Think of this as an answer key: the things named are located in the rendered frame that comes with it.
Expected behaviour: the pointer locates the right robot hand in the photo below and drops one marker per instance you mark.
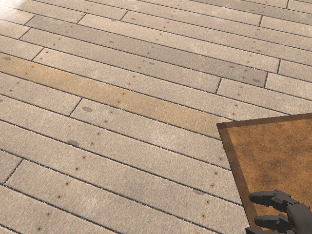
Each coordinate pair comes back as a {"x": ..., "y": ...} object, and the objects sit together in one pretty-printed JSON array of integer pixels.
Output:
[{"x": 297, "y": 221}]

